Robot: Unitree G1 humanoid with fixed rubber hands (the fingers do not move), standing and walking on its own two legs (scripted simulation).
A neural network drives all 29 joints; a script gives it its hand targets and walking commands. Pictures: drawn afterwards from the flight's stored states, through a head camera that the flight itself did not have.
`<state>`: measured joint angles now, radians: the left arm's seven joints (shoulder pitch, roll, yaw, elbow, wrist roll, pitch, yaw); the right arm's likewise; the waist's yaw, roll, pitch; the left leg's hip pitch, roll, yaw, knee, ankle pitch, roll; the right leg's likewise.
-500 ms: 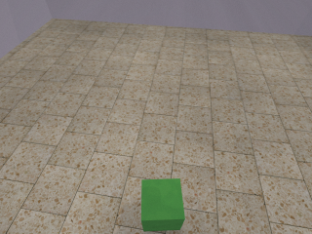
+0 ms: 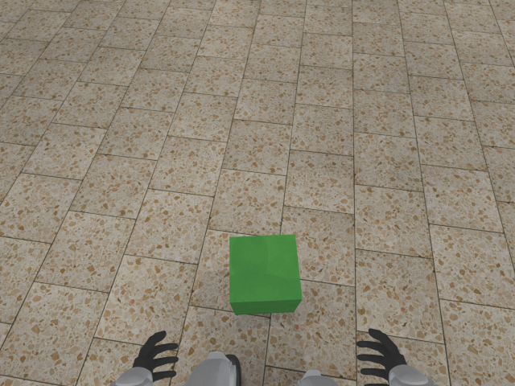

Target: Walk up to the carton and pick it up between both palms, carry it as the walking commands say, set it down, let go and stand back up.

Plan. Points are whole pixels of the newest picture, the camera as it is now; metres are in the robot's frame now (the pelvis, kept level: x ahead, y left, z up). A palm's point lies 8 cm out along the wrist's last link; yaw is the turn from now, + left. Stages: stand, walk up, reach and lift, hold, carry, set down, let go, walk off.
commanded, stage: reach and lift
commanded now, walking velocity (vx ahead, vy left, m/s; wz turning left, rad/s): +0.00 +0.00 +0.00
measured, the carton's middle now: (263, 276) +0.43 +0.01 -0.61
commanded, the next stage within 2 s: none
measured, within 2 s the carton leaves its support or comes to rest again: neither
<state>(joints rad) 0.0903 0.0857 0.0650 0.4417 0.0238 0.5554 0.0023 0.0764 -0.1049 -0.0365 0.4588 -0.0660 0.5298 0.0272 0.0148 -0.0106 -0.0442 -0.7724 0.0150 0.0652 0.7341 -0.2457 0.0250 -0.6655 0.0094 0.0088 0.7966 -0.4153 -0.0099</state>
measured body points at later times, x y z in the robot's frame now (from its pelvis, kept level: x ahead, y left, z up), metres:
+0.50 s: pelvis -0.06 +0.00 -0.06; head +0.10 +0.01 +0.36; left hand +0.24 +0.20 -0.17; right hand +0.27 -0.20 -0.16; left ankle +0.05 +0.11 -0.70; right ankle -0.03 -0.11 -0.70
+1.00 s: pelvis -0.05 +0.01 -0.07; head +0.21 +0.02 +0.29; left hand +0.39 +0.20 -0.19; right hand +0.43 -0.19 -0.18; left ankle +0.05 +0.11 -0.70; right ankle -0.03 -0.11 -0.70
